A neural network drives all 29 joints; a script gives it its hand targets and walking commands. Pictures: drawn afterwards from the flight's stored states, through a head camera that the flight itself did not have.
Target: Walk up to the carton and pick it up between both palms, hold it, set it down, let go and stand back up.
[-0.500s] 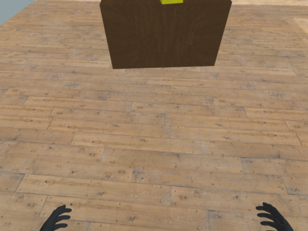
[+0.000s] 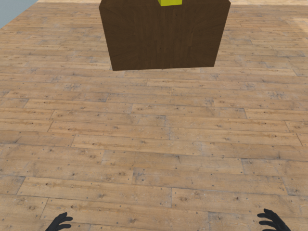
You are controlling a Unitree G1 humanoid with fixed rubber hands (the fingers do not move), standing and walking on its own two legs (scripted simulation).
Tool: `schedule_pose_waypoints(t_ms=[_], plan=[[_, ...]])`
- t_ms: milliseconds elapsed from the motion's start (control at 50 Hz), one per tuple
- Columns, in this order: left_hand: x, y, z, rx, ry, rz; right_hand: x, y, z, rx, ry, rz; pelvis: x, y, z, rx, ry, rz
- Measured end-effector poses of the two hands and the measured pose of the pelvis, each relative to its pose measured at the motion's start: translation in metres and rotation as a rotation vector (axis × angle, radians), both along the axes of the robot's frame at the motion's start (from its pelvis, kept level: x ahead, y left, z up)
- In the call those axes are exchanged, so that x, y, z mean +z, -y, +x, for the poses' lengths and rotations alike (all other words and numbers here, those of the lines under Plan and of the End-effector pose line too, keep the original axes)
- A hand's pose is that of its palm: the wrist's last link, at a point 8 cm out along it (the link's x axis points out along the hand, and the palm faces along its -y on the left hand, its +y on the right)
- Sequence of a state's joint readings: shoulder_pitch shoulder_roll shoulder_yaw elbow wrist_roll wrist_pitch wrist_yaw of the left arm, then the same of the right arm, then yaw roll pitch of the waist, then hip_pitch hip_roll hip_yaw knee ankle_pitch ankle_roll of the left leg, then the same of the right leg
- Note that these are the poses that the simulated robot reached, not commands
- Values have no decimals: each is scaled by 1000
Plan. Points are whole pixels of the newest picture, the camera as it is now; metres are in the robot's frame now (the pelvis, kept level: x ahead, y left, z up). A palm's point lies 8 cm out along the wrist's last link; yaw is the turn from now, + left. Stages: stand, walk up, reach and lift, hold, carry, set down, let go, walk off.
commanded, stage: stand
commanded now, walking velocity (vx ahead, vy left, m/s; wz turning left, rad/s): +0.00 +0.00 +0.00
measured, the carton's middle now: out of the picture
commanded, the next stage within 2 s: walk up in 1.42 s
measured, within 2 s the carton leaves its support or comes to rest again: neither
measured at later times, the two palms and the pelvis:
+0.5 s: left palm out of the picture +0.11 +0.30 -0.08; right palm out of the picture +0.11 -0.30 -0.08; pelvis +0.00 +0.00 +0.02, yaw +0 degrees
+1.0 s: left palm out of the picture +0.09 +0.29 -0.08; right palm out of the picture +0.08 -0.32 -0.08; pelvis -0.01 -0.01 +0.03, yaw +0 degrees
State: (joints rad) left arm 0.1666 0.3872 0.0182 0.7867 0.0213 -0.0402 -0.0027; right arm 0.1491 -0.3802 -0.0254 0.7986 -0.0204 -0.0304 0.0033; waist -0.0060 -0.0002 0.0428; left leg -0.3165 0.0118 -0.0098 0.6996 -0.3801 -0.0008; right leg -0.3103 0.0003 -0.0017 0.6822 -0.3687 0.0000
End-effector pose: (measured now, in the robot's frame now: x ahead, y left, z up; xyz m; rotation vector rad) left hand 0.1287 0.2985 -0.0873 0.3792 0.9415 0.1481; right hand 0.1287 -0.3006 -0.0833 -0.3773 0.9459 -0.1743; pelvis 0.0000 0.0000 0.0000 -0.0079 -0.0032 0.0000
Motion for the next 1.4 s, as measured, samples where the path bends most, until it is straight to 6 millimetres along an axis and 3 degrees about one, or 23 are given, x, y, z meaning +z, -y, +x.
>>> schedule_pose_waypoints(t_ms=[200, 580, 840, 1400], plan=[[3, -2, -2, 7, -33, -7, 1, 5, -20, -23, -73, -9, 8, 0, 0, 0, 9, 2], [10, -2, -24, 51, -119, 2, 0, -1, -23, -31, -120, 35, 22, 4, -3, 2, 24, 5], [11, 2, -36, 68, -159, 4, 0, 15, -42, -72, -174, 24, 27, 9, -5, -1, 27, 9], [11, 4, -41, 77, -186, 16, -2, 22, -55, -92, -208, 25, 28, 16, -5, -5, 30, 7]])
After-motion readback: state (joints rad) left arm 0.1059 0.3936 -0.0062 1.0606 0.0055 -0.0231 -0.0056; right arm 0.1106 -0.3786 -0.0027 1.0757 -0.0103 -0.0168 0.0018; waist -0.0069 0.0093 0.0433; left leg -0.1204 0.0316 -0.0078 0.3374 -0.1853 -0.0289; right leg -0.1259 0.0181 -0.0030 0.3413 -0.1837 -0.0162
